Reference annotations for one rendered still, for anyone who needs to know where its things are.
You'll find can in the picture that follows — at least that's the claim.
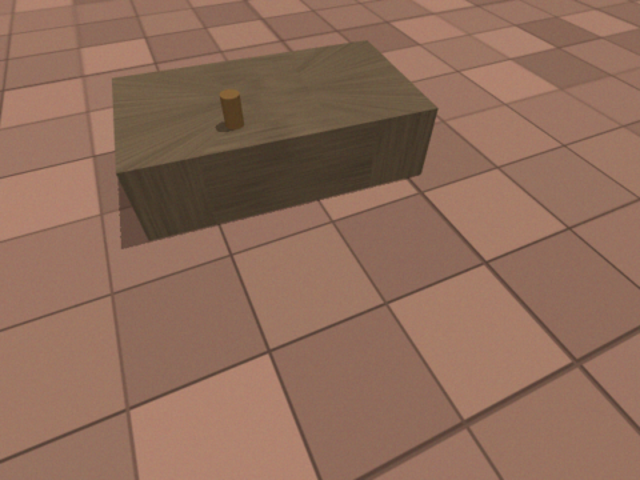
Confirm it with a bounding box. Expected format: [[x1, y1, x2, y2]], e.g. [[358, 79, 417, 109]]
[[220, 89, 244, 130]]

